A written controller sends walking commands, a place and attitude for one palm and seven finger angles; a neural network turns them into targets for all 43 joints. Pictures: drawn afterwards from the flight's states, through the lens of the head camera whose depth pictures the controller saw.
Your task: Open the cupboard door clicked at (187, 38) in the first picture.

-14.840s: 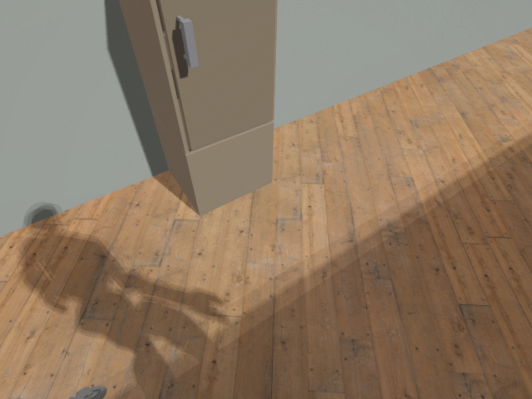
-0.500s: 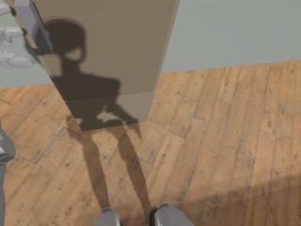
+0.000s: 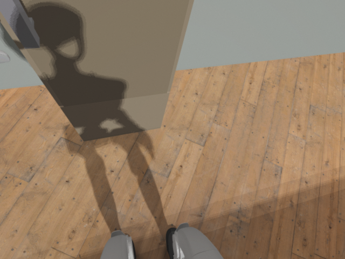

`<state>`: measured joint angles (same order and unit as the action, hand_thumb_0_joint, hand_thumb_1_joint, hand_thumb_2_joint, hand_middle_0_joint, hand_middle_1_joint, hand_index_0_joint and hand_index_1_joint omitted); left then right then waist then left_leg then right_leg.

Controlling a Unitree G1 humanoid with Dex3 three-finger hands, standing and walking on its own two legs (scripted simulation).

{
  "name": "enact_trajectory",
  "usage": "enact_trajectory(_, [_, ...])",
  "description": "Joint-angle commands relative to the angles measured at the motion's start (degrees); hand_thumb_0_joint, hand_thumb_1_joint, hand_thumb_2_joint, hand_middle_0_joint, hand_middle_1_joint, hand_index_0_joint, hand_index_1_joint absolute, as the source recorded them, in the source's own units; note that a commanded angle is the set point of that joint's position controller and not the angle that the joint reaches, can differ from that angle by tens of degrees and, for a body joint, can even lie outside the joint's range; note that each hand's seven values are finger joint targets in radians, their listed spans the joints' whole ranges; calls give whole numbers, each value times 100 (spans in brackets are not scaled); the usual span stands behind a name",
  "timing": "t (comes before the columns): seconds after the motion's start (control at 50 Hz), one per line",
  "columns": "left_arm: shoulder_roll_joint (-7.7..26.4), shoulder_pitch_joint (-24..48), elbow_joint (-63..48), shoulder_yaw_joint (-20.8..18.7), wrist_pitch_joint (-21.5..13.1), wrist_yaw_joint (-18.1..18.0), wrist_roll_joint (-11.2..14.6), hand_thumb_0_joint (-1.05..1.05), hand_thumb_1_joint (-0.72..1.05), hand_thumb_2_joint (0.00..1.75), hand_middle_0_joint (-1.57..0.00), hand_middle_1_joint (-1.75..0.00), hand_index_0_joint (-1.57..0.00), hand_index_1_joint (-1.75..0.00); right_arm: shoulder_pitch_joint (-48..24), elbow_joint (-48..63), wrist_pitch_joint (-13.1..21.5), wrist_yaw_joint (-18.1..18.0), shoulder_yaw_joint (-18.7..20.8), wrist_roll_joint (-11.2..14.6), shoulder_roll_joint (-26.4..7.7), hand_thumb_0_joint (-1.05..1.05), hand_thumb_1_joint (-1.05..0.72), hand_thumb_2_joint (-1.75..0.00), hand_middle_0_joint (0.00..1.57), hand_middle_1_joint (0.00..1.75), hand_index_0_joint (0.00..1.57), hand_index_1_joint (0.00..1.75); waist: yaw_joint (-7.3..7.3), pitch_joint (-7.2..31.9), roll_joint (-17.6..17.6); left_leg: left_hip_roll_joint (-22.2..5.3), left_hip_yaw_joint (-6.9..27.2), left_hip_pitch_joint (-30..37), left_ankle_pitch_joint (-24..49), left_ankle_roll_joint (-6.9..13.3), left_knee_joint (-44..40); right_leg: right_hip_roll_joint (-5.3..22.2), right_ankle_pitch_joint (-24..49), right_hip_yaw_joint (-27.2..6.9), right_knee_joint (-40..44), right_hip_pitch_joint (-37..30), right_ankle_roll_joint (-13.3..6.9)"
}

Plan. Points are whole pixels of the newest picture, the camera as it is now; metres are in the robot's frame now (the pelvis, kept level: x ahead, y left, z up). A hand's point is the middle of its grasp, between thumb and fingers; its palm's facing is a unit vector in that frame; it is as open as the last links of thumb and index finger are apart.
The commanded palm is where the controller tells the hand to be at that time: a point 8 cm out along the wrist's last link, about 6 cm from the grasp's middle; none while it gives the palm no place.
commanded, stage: slide the fingers in behind the handle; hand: left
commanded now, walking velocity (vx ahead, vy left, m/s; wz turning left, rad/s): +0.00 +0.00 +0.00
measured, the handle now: (15, 6) +0.60 +0.22 +0.13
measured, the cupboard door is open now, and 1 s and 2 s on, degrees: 0 0 0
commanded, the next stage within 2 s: close the thumb around the handle in 1.60 s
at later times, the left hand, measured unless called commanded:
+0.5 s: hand out of the picture +0.55 +0.26 +0.12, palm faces +0.09 -1.00 +0.00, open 14.0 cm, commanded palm +0.53 +0.28 +0.12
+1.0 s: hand (19, 26) +0.56 +0.21 +0.12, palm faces +0.09 -1.00 -0.01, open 14.0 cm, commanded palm +0.53 +0.25 +0.12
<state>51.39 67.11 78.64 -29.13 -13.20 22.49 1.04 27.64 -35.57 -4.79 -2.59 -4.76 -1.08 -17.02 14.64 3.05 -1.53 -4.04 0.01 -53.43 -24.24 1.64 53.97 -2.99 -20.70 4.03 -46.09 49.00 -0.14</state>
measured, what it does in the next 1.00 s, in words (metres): stands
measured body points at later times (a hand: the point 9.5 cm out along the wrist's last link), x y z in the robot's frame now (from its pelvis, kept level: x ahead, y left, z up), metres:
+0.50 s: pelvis +0.01 +0.01 +0.00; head +0.15 +0.04 +0.43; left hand +0.54 +0.31 +0.12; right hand -0.02 -0.25 -0.09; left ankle +0.00 +0.09 -0.69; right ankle +0.00 -0.13 -0.69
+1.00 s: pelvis +0.01 -0.01 +0.00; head +0.14 +0.02 +0.43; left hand +0.54 +0.27 +0.13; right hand -0.05 -0.26 -0.09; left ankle +0.00 +0.09 -0.69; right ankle +0.00 -0.13 -0.69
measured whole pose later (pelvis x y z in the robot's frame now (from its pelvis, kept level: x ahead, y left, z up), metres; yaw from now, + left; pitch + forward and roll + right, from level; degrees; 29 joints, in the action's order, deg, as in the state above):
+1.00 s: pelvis +0.01 -0.01 +0.00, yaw +1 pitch +21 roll -4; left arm 38.6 63.6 74.0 -25.5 -15.3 12.7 1.6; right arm 27.7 -36.5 -4.0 0.0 -3.1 -1.8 -15.7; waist 13.2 4.2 -2.4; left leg -3.7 -0.2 -49.7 -24.4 1.1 52.6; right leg -2.8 -21.5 3.7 -46.1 46.0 -0.6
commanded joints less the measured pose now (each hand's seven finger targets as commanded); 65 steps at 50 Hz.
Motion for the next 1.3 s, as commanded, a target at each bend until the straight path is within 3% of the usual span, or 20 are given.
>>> enact_trajectory(0.0, [1624, 2431, -1553, -160, -437, -94, 98, 0, -50, 30, -30, -120, -30, -120, 1308, 117, 7, -16, 450, -47, -1163, 0, -90, -90, 20, 30, 20, 30, -86, 3094, -1606, 65, 461, 2979, 2946, -12, -433, -147, 1764, -99, 320, -686, -53])
enact_trajectory(0.08, [1183, 2357, -1612, -37, -391, -159, 202, 0, -50, 30, -30, -120, -30, -120, 1335, 70, -17, 45, 499, -63, -1150, 0, -90, -90, 20, 30, 20, 30, -35, 3080, -1525, 37, 507, 3243, 3232, -39, -434, -175, 1837, -43, 355, -557, -56])
enact_trajectory(0.18, [1248, 1909, -1851, -254, -404, -250, 202, 0, -50, 30, -30, -120, -30, -120, 1341, 144, -62, 115, 532, -74, -1105, 0, -90, -90, 20, 30, 20, 30, -245, 3231, -1499, 37, 471, 3294, 3777, -71, -435, -190, 2283, -37, 302, -897, -73])
enact_trajectory(0.24, [937, 1756, -1864, -117, -401, -305, 255, 0, -50, 30, -30, -120, -30, -120, 1301, 189, -83, 145, 549, -53, -1092, 0, -90, -90, 20, 30, 20, 30, -197, 2976, -1251, 44, 443, 3218, 3703, -27, -461, -204, 2278, -37, 346, -876, -69])
enact_trajectory(0.32, [634, 1911, -1871, 78, -426, -378, 270, 0, -50, 30, -30, -120, -30, -120, 1210, 177, -67, 164, 559, -47, -1049, 0, -90, -90, 20, 30, 20, 30, -152, 2750, -1339, 51, 436, 3210, 3462, -54, -507, -194, 2078, -31, 371, -738, -57])
enact_trajectory(0.36, [716, 2075, -1914, -4, -495, -442, 267, 0, -50, 30, -30, -120, -30, -120, 1236, 127, -56, 149, 567, -58, -1059, 0, -90, -90, 20, 30, 20, 30, -130, 2846, -1355, 36, 499, 3335, 3583, -81, -485, -183, 2040, -23, 345, -659, -65])
enact_trajectory(0.52, [125, 2199, -1773, 320, -514, -633, 263, 0, -50, 30, -30, -120, -30, -120, 1178, 73, 22, 188, 583, -72, -1005, 0, -90, -90, 20, 30, 20, 30, -63, 2839, -1162, 69, 504, 3275, 3385, -77, -477, -163, 1976, -31, 335, -660, -50])
enact_trajectory(0.58, [361, 2140, -1668, 147, -495, -756, 182, 0, -50, 30, -30, -120, -30, -120, 1163, 113, 26, 190, 565, -67, -1007, 0, -90, -90, 20, 30, 20, 30, -138, 2865, -1154, 112, 450, 3055, 3229, -54, -471, -142, 2032, -67, 301, -819, -56])
enact_trajectory(0.62, [255, 2341, -1653, 280, -497, -835, 128, 0, -50, 30, -30, -120, -30, -120, 1136, 113, 50, 196, 549, -77, -1000, 0, -90, -90, 20, 30, 20, 30, -48, 2682, -1023, 123, 438, 2882, 2887, -18, -501, -136, 1873, -75, 332, -785, -42])
enact_trajectory(0.66, [532, 2442, -1795, 64, -588, -903, 115, 0, -50, 30, -30, -120, -30, -120, 1154, 124, 80, 185, 555, -90, -1026, 0, -90, -90, 20, 30, 20, 30, -87, 2975, -1093, 133, 420, 2939, 2928, -4, -462, -130, 1983, -115, 301, -911, -45])
enact_trajectory(0.76, [403, 2393, -1885, 174, -713, -908, 102, 0, -50, 30, -30, -120, -30, -120, 1133, 126, 108, 206, 559, -78, -999, 0, -90, -90, 20, 30, 20, 30, -118, 3068, -1232, 146, 392, 2960, 2969, -15, -457, -131, 2078, -135, 287, -993, -50])
enact_trajectory(0.8, [120, 2383, -1712, 346, -645, -891, 148, 0, -50, 30, -30, -120, -30, -120, 1133, 81, 113, 203, 573, -68, -991, 0, -90, -90, 20, 30, 20, 30, -23, 2873, -1012, 144, 376, 2869, 2699, 14, -485, -142, 1920, -130, 359, -923, -29])
enact_trajectory(0.86, [385, 2368, -1689, 115, -614, -922, 176, 0, -50, 30, -30, -120, -30, -120, 1173, 78, 125, 180, 563, -67, -1010, 0, -90, -90, 20, 30, 20, 30, -92, 3029, -976, 177, 345, 2737, 2665, 39, -511, -129, 2039, -168, 359, -1173, -35])
enact_trajectory(0.9, [125, 2353, -1765, 329, -605, -938, 139, 0, -50, 30, -30, -120, -30, -120, 1151, 93, 143, 197, 566, -71, -965, 0, -90, -90, 20, 30, 20, 30, -83, 2954, -1132, 188, 309, 2783, 2649, 39, -521, -125, 2036, -177, 385, -1113, -32])
enact_trajectory(0.94, [-23, 2277, -1722, 358, -611, -992, 154, 0, -50, 30, -30, -120, -30, -120, 1194, 70, 151, 213, 574, -85, -966, 0, -90, -90, 20, 30, 20, 30, -72, 2854, -965, 183, 340, 2780, 2684, 48, -534, -139, 2040, -145, 387, -1100, -53])
enact_trajectory(0.98, [86, 2281, -1843, 233, -626, -1029, 191, 0, -50, 30, -30, -120, -30, -120, 1202, 70, 161, 225, 590, -89, -971, 0, -90, -90, 20, 30, 20, 30, -130, 3056, -1001, 193, 298, 2789, 2705, 43, -544, -134, 2146, -181, 395, -1253, -36])
enact_trajectory(1.04, [113, 2147, -1571, 211, -586, -1071, 156, 0, -50, 30, -30, -120, -30, -120, 1186, 84, 176, 222, 565, -78, -967, 0, -90, -90, 20, 30, 20, 30, -116, 2658, -741, 223, 232, 2359, 2400, 88, -573, -117, 2084, -220, 431, -1347, -31])
enact_trajectory(1.14, [214, 2255, -1867, 112, -737, -1191, 121, 0, -50, 30, -30, -120, -30, -120, 1183, 113, 199, 232, 595, -95, -964, 0, -90, -90, 20, 30, 20, 30, -171, 2976, -888, 226, 234, 2576, 2571, 72, -557, -120, 2218, -242, 384, -1436, -45])
enact_trajectory(1.22, [112, 2277, -1623, 238, -680, -1188, 90, 0, -50, 30, -30, -120, -30, -120, 1142, 89, 211, 233, 589, -71, -968, 0, -90, -90, 20, 30, 20, 30, -87, 2753, -764, 229, 209, 2387, 2278, 79, -581, -101, 2021, -256, 418, -1350, -9])
enact_trajectory(1.28, [154, 2356, -1762, 200, -745, -1204, 70, 0, -50, 30, -30, -120, -30, -120, 1147, 90, 225, 231, 593, -82, -949, 0, -90, -90, 20, 30, 20, 30, -139, 3002, -996, 234, 224, 2613, 2538, 56, -538, -96, 2173, -251, 370, -1357, -28])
